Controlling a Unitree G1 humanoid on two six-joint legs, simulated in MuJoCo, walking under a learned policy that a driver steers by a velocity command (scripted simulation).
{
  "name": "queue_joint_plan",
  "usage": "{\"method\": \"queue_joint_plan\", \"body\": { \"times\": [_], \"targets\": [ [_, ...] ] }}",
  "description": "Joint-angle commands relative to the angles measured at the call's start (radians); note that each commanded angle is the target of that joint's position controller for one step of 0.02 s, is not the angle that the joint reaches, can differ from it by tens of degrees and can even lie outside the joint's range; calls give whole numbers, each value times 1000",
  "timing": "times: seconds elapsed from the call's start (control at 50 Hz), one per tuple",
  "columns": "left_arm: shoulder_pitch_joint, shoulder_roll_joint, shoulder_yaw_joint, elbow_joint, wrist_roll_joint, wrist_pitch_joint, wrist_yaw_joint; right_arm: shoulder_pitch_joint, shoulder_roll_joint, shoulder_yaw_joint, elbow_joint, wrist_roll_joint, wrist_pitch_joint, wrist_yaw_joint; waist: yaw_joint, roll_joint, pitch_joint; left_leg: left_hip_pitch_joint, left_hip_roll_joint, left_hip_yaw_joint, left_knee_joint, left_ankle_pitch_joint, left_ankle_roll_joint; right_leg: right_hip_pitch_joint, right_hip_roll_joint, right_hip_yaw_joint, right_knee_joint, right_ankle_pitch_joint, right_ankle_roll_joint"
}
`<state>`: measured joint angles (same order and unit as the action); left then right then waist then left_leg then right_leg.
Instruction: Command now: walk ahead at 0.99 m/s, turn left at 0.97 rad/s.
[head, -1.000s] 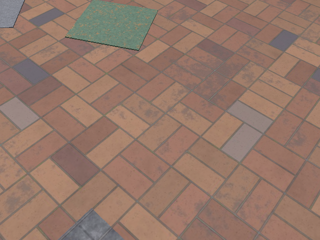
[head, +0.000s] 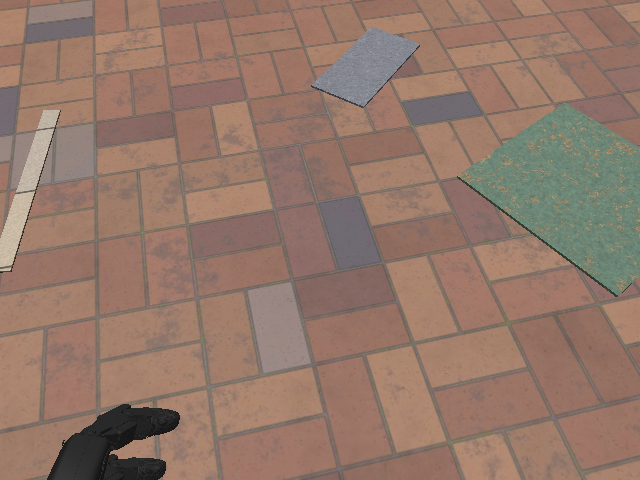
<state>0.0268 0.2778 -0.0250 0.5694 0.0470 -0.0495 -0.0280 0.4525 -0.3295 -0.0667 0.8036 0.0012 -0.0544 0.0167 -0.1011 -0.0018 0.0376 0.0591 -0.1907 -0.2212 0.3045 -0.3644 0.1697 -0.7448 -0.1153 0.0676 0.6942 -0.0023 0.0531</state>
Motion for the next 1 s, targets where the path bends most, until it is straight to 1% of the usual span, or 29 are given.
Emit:
{"method": "queue_joint_plan", "body": {
  "times": [0.02,0.06,0.08,0.1,0.12,0.14,0.16,0.18,0.24,0.3,0.34,0.38,0.42,0.46,0.48,0.5,0.52,0.54,0.58,0.66,0.74,0.8,0.86,0.9,0.92,0.94,0.96,0.98,1.0],
  "targets": [
    [-52,108,29,-70,-12,-18,7,-59,-197,-53,-58,8,-19,-13,48,41,4,-221,203,-178,-27,746,44,360,103,-63,-136,67,-27],
    [154,193,67,-15,-21,-21,30,-92,-252,-62,-58,-4,-20,-15,158,45,-146,-174,199,-185,240,998,-7,629,152,-53,-128,-99,-46],
    [381,230,89,40,-26,-21,50,-151,-258,-61,-62,-16,-27,-9,293,40,-241,-245,178,-152,477,980,-21,850,123,-71,-126,-149,-60],
    [587,288,116,82,-1,-26,75,-161,-138,-30,-74,-24,-43,-9,358,-68,-347,-394,122,-75,823,629,-30,1068,-57,108,-130,-465,-92],
    [514,347,124,74,30,-30,68,-60,0,10,-130,19,-45,-4,216,-426,-449,-662,-6,28,1083,-102,-63,1197,-327,704,-364,-711,-179],
    [380,286,129,61,20,-24,51,-44,-65,19,-103,-2,-34,-11,182,-328,-362,-776,81,52,1137,-16,-47,1091,-303,842,-447,-862,-231],
    [306,183,110,55,8,-23,42,-114,-104,13,-83,-24,-21,-5,179,-156,-232,-779,144,73,1106,70,-50,955,-260,669,-432,-820,-232],
    [301,133,99,83,6,-23,35,-177,-104,14,-91,-37,-14,7,173,-41,-133,-760,172,90,1052,101,-55,822,-215,530,-434,-657,-225],
    [396,95,81,195,-3,-48,25,-281,-33,40,-152,-59,-2,37,136,-72,-16,-761,189,50,936,44,-71,661,-123,342,-467,-424,-227],
    [401,119,85,229,-32,-62,21,-392,-38,62,-224,-77,-2,47,90,-80,50,-842,256,132,749,88,-114,606,-108,284,-553,-304,-264],
    [356,145,97,217,-31,-64,18,-483,-29,85,-261,-62,-15,66,85,-62,76,-656,261,182,489,233,-142,444,-45,170,-617,-235,-242],
    [368,207,116,222,-41,-68,6,-495,-28,89,-252,-41,-18,78,88,-67,62,-394,210,252,395,317,-144,330,-50,137,-680,-84,-237],
    [394,232,121,235,-49,-66,-2,-473,-69,71,-235,-37,-17,59,75,-56,37,-325,194,251,339,324,-135,427,-68,122,-613,112,-223],
    [428,249,123,257,-48,-60,-1,-281,-113,40,-168,-52,-22,25,-15,-19,-107,-96,138,265,281,224,-118,507,-18,58,-262,427,-189],
    [421,246,123,256,-50,-60,1,-122,-145,20,-129,-64,-26,4,-96,-21,-195,128,198,222,292,176,-109,378,29,50,2,336,-172],
    [415,130,97,231,-40,-62,6,59,-229,-8,-111,-88,-33,-20,-138,145,-326,308,466,-73,231,-211,-96,215,104,16,383,-166,-162],
    [488,42,79,180,-80,-53,10,41,-280,-16,-127,-90,-23,-28,-51,311,-425,332,677,-572,-23,-492,-42,35,166,27,656,-467,-161],
    [429,100,86,180,-62,-36,14,-68,-219,-16,-129,-66,-15,-31,-14,210,-279,209,638,-573,-92,-548,-15,-66,109,18,715,-365,-165],
    [331,100,89,189,-41,-14,-1,-173,-84,11,-121,-54,-29,-23,35,76,-68,-17,538,-229,-66,-168,-28,-52,32,4,629,-260,-151],
    [253,38,85,167,-19,43,-30,-138,-4,28,-44,-18,-64,-17,100,77,30,-127,448,108,-135,213,-83,-49,-17,-10,570,-222,-127],
    [83,26,62,72,-23,43,-55,-147,-4,26,-13,-23,-84,-16,128,78,67,-152,399,354,-175,511,-101,-46,-4,-84,385,-32,-139],
    [-27,33,47,35,-25,38,-79,-111,-61,18,10,-22,-84,-29,119,15,95,-157,366,483,-194,816,-136,140,75,-230,106,70,-186],
    [119,94,62,80,-26,39,-68,-84,-165,-6,2,-28,-56,-52,217,90,-34,-25,410,490,93,1418,-163,368,191,-283,56,-20,-233],
    [503,186,109,194,-24,35,-39,-166,-201,-18,-34,-42,-21,-56,398,89,-211,-162,434,447,607,1382,-140,794,223,-189,17,-119,-297],
    [534,231,137,225,-34,39,-9,-157,-153,-12,-23,-50,-16,-36,370,-35,-188,-375,297,445,993,574,-150,951,183,-92,-46,-194,-329],
    [448,329,153,206,-34,53,5,-112,-4,30,-82,-70,-31,-26,226,-246,-152,-717,167,382,1378,-166,-181,1045,11,237,13,51,-398],
    [429,381,170,156,-25,62,9,-122,-59,32,-191,-40,-55,-24,224,-232,-367,-936,152,164,1444,-129,-185,1226,-122,665,-272,-276,-567],
    [400,321,165,144,-27,61,19,-206,-107,33,-193,-48,-77,-24,226,-52,-232,-989,213,123,1331,-39,-179,1100,-143,743,-441,-456,-517],
    [357,266,151,156,-27,54,26,-226,-115,34,-185,-46,-81,-22,167,48,-86,-944,254,128,1211,24,-180,912,-114,673,-473,-430,-469]
  ]
}}
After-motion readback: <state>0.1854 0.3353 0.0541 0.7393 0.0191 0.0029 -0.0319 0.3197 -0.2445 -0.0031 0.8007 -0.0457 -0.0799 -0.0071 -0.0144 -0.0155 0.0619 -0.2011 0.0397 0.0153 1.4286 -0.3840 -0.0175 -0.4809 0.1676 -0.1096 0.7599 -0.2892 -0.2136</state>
